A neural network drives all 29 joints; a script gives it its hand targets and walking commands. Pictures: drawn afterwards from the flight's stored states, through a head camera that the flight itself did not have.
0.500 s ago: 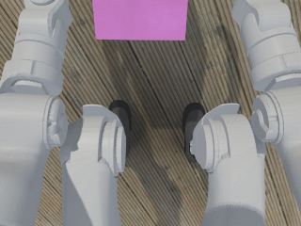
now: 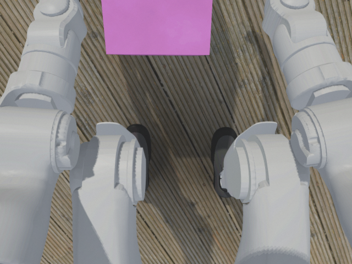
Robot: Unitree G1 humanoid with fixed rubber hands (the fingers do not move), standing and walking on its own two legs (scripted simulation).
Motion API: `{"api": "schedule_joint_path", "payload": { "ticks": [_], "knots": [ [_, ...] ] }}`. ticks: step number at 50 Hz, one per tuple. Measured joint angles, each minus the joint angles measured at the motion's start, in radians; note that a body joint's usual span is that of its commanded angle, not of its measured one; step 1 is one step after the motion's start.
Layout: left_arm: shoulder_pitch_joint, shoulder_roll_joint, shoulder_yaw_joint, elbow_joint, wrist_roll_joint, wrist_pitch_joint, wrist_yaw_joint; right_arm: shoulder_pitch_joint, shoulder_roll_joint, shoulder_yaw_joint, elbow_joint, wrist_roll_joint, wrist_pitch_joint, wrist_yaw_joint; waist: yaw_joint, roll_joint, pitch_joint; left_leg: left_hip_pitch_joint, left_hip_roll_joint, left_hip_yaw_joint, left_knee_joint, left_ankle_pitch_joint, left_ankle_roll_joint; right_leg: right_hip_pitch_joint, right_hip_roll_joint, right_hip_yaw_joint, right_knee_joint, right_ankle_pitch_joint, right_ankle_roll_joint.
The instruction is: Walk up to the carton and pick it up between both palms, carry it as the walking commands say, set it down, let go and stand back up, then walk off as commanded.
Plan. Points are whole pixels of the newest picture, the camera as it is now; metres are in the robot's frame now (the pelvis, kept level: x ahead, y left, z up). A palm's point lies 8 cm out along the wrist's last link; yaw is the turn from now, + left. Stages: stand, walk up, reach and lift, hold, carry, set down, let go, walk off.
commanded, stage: reach and lift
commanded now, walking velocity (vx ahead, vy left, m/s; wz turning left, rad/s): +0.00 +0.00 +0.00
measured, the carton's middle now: out of the picture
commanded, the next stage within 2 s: none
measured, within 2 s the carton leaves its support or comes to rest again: leaves its support in 1.18 s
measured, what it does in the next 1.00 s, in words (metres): stands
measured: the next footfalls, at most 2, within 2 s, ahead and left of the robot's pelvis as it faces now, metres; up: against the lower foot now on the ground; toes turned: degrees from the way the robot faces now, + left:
none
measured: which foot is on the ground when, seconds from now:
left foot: down 0.00-1.00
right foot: down 0.00-1.00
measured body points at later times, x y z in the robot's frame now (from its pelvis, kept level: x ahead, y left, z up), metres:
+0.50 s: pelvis +0.00 +0.01 +0.00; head +0.38 +0.02 +0.23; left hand +0.55 +0.17 -0.20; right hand +0.56 -0.08 -0.20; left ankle +0.11 +0.13 -0.32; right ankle +0.10 -0.12 -0.32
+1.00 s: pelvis +0.01 +0.01 -0.01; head +0.37 +0.02 +0.24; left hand +0.55 +0.17 -0.20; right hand +0.56 -0.09 -0.20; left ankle +0.11 +0.13 -0.32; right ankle +0.10 -0.12 -0.32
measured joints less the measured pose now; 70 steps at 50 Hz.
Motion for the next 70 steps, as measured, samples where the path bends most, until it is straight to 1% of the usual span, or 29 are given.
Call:
{"api": "schedule_joint_path", "payload": {
  "ticks": [3,9,12,16,18,20,22,26,28,33,37,40,45,49,52,57,59,63,65,68,70],
  "knots": [
    [-0.007,-0.002,-0.019,0.004,-0.005,0.006,-0.003,-0.003,0.005,0.008,-0.002,0.014,0.005,0.003,0.0,-0.001,0.0,-0.001,0.001,-0.002,-0.004,0.005,0.002,0.001,0.001,-0.002,-0.007,0.007,0.001],
    [-0.047,-0.034,-0.017,0.016,0.005,-0.001,0.005,-0.026,0.028,0.001,0.009,0.0,-0.001,-0.001,0.004,0.002,0.0,-0.003,0.003,-0.001,-0.009,0.013,0.008,0.003,0.003,-0.001,-0.017,0.015,0.008],
    [-0.061,-0.051,-0.005,0.033,0.018,-0.006,0.026,-0.041,0.042,-0.003,0.019,-0.013,-0.002,0.003,0.006,0.009,0.0,-0.004,0.002,0.002,-0.01,0.016,0.012,0.004,0.002,0.003,-0.019,0.016,0.013],
    [-0.068,-0.065,0.01,0.04,0.04,-0.013,0.028,-0.065,0.069,-0.024,0.04,-0.047,-0.001,0.011,0.012,0.013,-0.001,-0.006,0.003,0.007,-0.013,0.016,0.017,0.004,0.002,0.008,-0.022,0.015,0.017],
    [-0.069,-0.071,0.014,0.037,0.047,-0.012,0.027,-0.081,0.091,-0.045,0.056,-0.076,0.001,0.018,0.013,0.016,-0.002,-0.006,0.002,0.011,-0.016,0.015,0.019,0.003,0.001,0.012,-0.023,0.013,0.019],
    [-0.065,-0.074,0.026,0.034,0.063,-0.007,0.027,-0.084,0.105,-0.082,0.065,-0.109,0.002,0.001,0.011,0.018,-0.009,-0.01,0.001,0.013,-0.017,0.015,0.021,0.002,0.001,0.013,-0.025,0.011,0.021],
    [-0.061,-0.079,0.037,0.031,0.077,-0.001,0.028,-0.083,0.111,-0.114,0.07,-0.145,0.003,0.006,0.01,0.025,-0.016,-0.015,0.0,0.014,-0.014,0.015,0.024,0.0,-0.001,0.015,-0.024,0.009,0.024],
    [-0.062,-0.088,0.054,0.036,0.09,0.021,0.032,-0.08,0.115,-0.143,0.069,-0.178,0.026,0.01,0.011,0.029,-0.023,-0.02,0.0,0.017,-0.001,0.013,0.03,-0.002,0.0,0.017,-0.012,0.005,0.029],
    [-0.057,-0.092,0.058,0.035,0.102,0.035,0.026,-0.074,0.117,-0.165,0.069,-0.192,0.039,0.017,0.013,0.029,-0.032,-0.024,0.0,0.017,0.011,0.009,0.032,-0.005,0.001,0.017,0.0,0.001,0.03],
    [-0.036,-0.096,0.06,0.028,0.124,0.073,-0.005,-0.055,0.119,-0.203,0.062,-0.239,0.076,0.043,0.013,0.032,-0.056,-0.036,-0.001,0.019,0.044,-0.004,0.036,-0.013,0.002,0.019,0.031,-0.015,0.033],
    [-0.022,-0.097,0.048,0.017,0.13,0.092,-0.015,-0.039,0.12,-0.211,0.055,-0.244,0.09,0.055,0.012,0.028,-0.073,-0.042,-0.001,0.02,0.057,-0.013,0.035,-0.021,0.003,0.02,0.047,-0.024,0.031],
    [-0.015,-0.099,0.053,0.016,0.131,0.096,-0.018,-0.028,0.123,-0.213,0.048,-0.247,0.096,0.054,0.014,0.022,-0.085,-0.046,0.001,0.018,0.059,-0.018,0.032,-0.027,0.005,0.018,0.049,-0.026,0.028],
    [-0.005,-0.102,0.054,0.012,0.12,0.096,-0.013,-0.017,0.126,-0.201,0.036,-0.231,0.1,0.045,0.015,0.017,-0.1,-0.049,0.001,0.014,0.053,-0.021,0.025,-0.035,0.005,0.014,0.044,-0.026,0.022],
    [0.002,-0.108,0.053,0.013,0.118,0.096,-0.006,-0.009,0.127,-0.192,0.032,-0.224,0.104,0.034,0.016,0.02,-0.111,-0.054,-0.001,0.01,0.05,-0.021,0.022,-0.04,0.004,0.011,0.042,-0.026,0.018],
    [0.009,-0.107,0.026,-0.002,0.103,0.11,0.003,-0.004,0.129,-0.184,0.027,-0.218,0.11,0.019,0.012,0.02,-0.117,-0.054,-0.004,0.008,0.046,-0.018,0.018,-0.04,0.004,0.011,0.039,-0.025,0.017],
    [-0.059,-0.091,-0.017,-0.028,0.091,0.147,0.026,-0.043,0.103,-0.143,-0.026,-0.175,0.144,-0.015,0.001,0.018,0.003,0.015,-0.022,-0.012,0.034,-0.004,0.004,0.038,0.032,0.014,0.026,-0.02,0.035],
    [-0.064,-0.089,-0.039,-0.052,0.083,0.164,0.037,-0.038,0.101,-0.142,-0.044,-0.166,0.145,-0.023,-0.004,0.013,0.01,0.021,-0.025,-0.015,0.026,0.004,-0.002,0.044,0.037,0.017,0.02,-0.016,0.038],
    [-0.079,-0.117,0.005,-0.048,0.116,0.183,0.057,-0.02,0.099,-0.159,-0.064,-0.158,0.16,-0.036,-0.005,0.006,0.002,0.025,-0.028,-0.019,0.012,0.018,-0.011,0.042,0.04,0.015,0.009,0.002,0.032],
    [-0.084,-0.128,0.022,-0.055,0.138,0.194,0.06,-0.013,0.096,-0.148,-0.084,-0.145,0.175,-0.059,-0.001,0.0,0.002,0.03,-0.029,-0.024,0.002,0.026,-0.017,0.042,0.044,0.013,-0.001,0.013,0.03],
    [-0.086,-0.144,0.043,-0.082,0.17,0.216,0.064,-0.012,0.098,-0.145,-0.107,-0.131,0.195,-0.112,0.01,-0.005,0.003,0.039,-0.033,-0.032,-0.015,0.036,-0.028,0.043,0.05,0.011,-0.018,0.032,0.026],
    [-0.084,-0.146,0.063,-0.104,0.193,0.23,0.074,-0.016,0.106,-0.152,-0.122,-0.132,0.204,-0.12,0.012,-0.01,0.003,0.043,-0.035,-0.036,-0.028,0.043,-0.034,0.044,0.052,0.01,-0.03,0.043,0.024]
  ]
}}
